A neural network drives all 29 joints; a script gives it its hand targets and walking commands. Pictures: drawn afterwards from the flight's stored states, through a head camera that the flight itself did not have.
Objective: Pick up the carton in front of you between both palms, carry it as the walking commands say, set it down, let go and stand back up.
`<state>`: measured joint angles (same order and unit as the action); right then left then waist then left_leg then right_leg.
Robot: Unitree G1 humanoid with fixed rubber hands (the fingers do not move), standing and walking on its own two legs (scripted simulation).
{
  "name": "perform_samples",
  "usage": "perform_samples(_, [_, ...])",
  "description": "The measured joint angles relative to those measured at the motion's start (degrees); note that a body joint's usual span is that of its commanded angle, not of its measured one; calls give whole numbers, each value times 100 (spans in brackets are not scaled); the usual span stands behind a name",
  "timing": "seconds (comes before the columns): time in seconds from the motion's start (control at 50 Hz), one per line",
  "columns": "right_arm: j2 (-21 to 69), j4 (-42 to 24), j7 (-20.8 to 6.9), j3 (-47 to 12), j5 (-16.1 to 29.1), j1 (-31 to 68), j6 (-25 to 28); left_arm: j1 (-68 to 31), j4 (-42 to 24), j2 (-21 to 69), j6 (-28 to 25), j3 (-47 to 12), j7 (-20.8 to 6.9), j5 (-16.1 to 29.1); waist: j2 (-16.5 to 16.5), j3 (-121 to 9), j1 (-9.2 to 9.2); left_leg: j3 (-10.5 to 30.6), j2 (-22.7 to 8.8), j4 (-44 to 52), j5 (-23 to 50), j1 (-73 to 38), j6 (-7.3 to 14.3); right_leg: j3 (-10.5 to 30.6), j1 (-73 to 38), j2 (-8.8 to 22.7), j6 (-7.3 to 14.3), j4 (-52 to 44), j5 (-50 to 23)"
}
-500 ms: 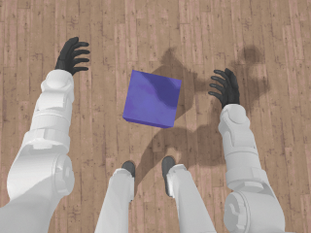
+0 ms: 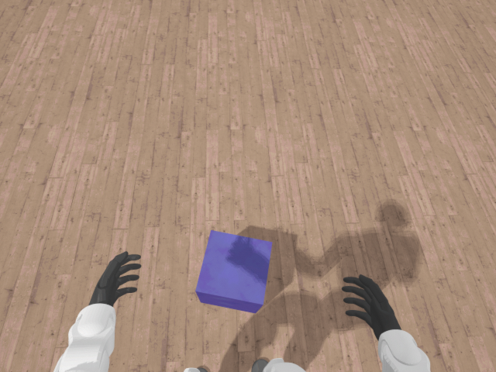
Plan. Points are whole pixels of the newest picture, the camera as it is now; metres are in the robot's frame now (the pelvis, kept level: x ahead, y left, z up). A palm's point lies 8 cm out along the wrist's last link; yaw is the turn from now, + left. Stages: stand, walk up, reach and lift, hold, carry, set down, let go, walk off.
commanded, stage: let go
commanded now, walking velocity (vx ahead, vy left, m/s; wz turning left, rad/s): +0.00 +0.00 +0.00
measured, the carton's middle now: (234, 274) +0.40 -0.02 -0.63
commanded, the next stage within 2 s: stand in 0.68 s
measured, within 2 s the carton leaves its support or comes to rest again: neither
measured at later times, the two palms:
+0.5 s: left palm (66, 368) +0.16 +0.24 -0.05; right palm (388, 342) +0.16 -0.22 -0.05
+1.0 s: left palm out of the picture +0.13 +0.30 -0.06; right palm (420, 354) +0.14 -0.28 -0.07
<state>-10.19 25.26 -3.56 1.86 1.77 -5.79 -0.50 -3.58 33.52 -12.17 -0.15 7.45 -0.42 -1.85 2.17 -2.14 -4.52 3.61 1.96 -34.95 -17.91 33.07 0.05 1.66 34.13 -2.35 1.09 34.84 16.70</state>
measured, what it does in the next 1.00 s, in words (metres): stands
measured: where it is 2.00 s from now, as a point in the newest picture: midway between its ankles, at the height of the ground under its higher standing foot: outside the picture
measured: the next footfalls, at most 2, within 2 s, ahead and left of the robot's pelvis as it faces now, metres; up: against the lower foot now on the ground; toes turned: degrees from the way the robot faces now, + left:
none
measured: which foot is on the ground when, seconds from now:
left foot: down 0.00-1.00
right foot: down 0.00-1.00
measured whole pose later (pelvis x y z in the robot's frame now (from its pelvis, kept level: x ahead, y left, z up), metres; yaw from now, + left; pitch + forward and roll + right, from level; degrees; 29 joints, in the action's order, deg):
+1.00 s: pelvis +0.01 +0.00 +0.01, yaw -1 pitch +0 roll +0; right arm -19.3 40.8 1.1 2.1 -2.4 -10.3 -0.7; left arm 12.9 40.3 -19.3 0.7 3.3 0.7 -2.3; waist -1.4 0.4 0.5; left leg 2.7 1.4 -28.9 -18.2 10.4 0.4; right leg 2.0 11.7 -2.3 1.1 28.9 16.9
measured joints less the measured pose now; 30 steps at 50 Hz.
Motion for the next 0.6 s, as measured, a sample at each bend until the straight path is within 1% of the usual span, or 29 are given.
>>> perform_samples(0.06, [-72, -90, -6, -61, 46, -394, 7, 460, -140, 25, -22, -94, -24, 23, -1, 88, 51, -12, -21, 317, 51, -625, 9, 25, -623, -7, -1, -324, -58])
perform_samples(0.14, [-174, -125, -30, -92, 60, -682, -46, 964, -345, 47, 33, -221, -83, 53, -56, 208, 165, -49, -38, 663, 112, -1351, 33, 74, -1345, -7, -17, -687, -141])
perform_samples(0.26, [-252, -63, -41, -43, -42, -775, -238, 1508, -641, 26, 255, -408, -221, 137, -200, 367, 364, -104, -15, 976, 173, -2151, 82, 134, -2120, 32, -53, -969, -193])
perform_samples(0.34, [-240, -42, -36, 8, -155, -738, -407, 1694, -787, -3, 439, -486, -311, 181, -272, 486, 447, -105, 11, 1040, 183, -2494, 106, 129, -2459, 63, -71, -1011, -184])
perform_samples(0.48, [-181, -60, -47, 59, -274, -635, -693, 1670, -904, -9, 722, -522, -388, 168, -276, 721, 462, -83, 18, 958, 149, -2806, 110, 87, -2794, 73, -71, -956, -151])
perform_samples(0.54, [-204, -232, 67, 5, -314, -609, -994, 1665, -820, -2, 651, -518, -286, 198, -245, 766, 443, -112, 8, 862, 106, -2847, 102, 105, -2814, 61, -63, -836, -106])
perform_samples(0.6, [-239, -337, 163, -42, -307, -602, -1185, 1688, -786, -4, 647, -543, -212, 198, -214, 782, 440, -136, -7, 769, 51, -2878, 91, 120, -2828, 42, -49, -724, -52])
